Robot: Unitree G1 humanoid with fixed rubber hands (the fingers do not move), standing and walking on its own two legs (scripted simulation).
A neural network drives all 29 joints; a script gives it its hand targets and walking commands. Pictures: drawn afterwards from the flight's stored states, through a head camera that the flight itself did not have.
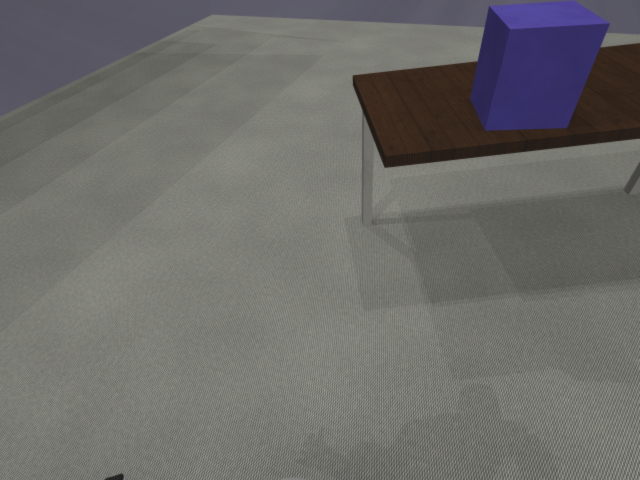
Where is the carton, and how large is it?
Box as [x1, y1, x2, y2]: [470, 0, 609, 130]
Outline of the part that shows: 609,23 573,0 489,6 470,99 484,129 490,130 566,127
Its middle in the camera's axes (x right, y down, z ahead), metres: +0.56 -0.47 +1.01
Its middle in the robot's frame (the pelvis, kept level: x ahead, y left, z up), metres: +1.13 -0.44 +0.06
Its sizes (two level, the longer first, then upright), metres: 0.210 0.200 0.250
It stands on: a table, 0.67 m high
